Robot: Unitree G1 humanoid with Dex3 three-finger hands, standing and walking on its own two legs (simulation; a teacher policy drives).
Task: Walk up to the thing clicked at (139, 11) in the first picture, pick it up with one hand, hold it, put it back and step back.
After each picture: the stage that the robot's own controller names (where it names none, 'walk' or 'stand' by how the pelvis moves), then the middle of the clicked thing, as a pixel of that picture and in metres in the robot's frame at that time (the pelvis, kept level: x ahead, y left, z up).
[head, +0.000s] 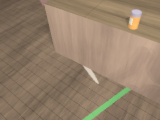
stand; (134, 19) +0.95 -0.30 -0.12
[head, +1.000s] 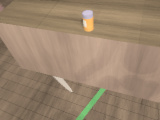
walk; (88, 21) +0.87 +0.05 -0.10
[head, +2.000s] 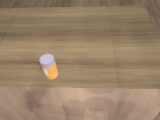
stand; (49, 66) +0.50 +0.22 -0.09
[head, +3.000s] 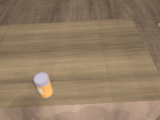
stand; (43, 85) +0.45 +0.23 -0.12
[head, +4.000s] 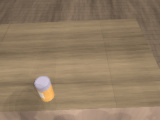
stand; (45, 89) +0.42 +0.22 -0.13
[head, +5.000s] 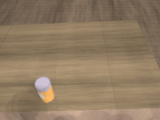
stand; (45, 89) +0.42 +0.22 -0.13
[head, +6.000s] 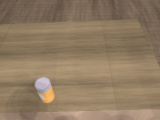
stand; (45, 90) +0.41 +0.22 -0.13
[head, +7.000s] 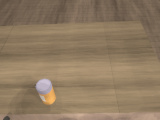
rise first; (46, 92) +0.41 +0.22 -0.12
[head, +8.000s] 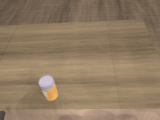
go down; (49, 88) +0.42 +0.22 -0.12
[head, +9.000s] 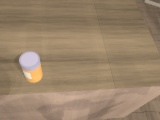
go down; (32, 67) +0.43 +0.19 -0.05
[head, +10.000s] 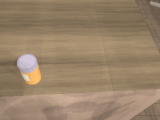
approach; (30, 70) +0.43 +0.20 -0.05
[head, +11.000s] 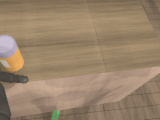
close; (9, 54) +0.45 +0.22 +0.00
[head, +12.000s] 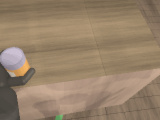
lift; (17, 66) +0.42 +0.20 +0.00
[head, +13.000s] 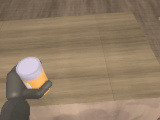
lift; (34, 77) +0.33 +0.17 +0.11
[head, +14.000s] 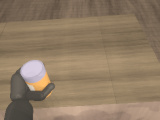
hold; (38, 80) +0.33 +0.17 +0.09
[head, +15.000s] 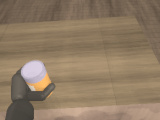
hold; (38, 80) +0.33 +0.17 +0.09
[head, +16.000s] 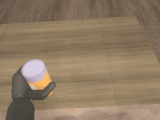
hold; (39, 79) +0.33 +0.17 +0.09
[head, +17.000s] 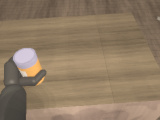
crouch; (30, 67) +0.38 +0.20 +0.09
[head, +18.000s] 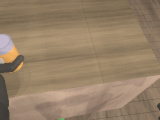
lower; (6, 54) +0.45 +0.23 +0.02
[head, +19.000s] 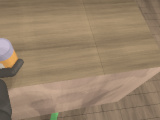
lower; (5, 57) +0.44 +0.22 +0.00
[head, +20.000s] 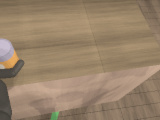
lower; (6, 58) +0.44 +0.22 +0.00
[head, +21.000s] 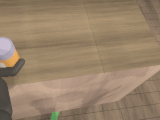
lower; (6, 57) +0.44 +0.22 +0.00
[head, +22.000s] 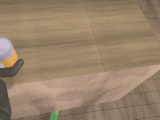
rest; (5, 57) +0.44 +0.22 +0.00
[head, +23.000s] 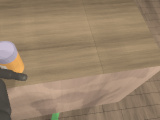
withdraw; (9, 60) +0.44 +0.21 -0.01
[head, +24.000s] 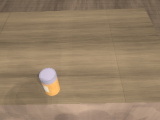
sink last; (50, 82) +0.41 +0.19 -0.07
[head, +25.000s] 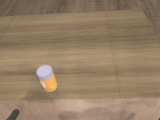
stand; (47, 78) +0.44 +0.21 -0.07
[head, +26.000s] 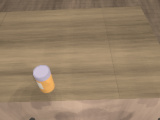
stand; (44, 79) +0.43 +0.21 -0.06
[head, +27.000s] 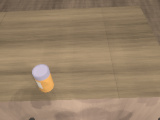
stand; (43, 78) +0.43 +0.21 -0.06
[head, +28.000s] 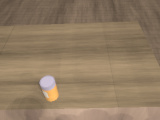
stand; (49, 88) +0.43 +0.20 -0.12
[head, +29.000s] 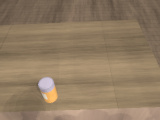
stand; (48, 90) +0.42 +0.20 -0.12
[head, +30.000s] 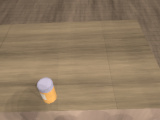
stand; (47, 90) +0.41 +0.21 -0.13
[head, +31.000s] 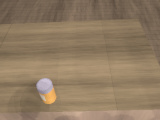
stand; (46, 91) +0.41 +0.21 -0.13
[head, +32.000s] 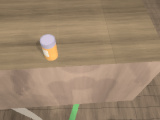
walk; (49, 48) +0.55 +0.19 -0.11
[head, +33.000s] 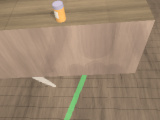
walk; (59, 11) +0.90 +0.22 -0.10
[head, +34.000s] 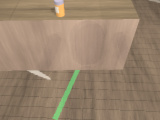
stand; (59, 7) +1.08 +0.20 -0.11
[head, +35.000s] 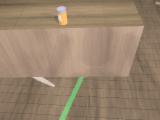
stand; (62, 15) +1.03 +0.21 -0.12
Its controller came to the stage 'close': yes
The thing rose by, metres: 0.21
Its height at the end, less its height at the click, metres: +0.00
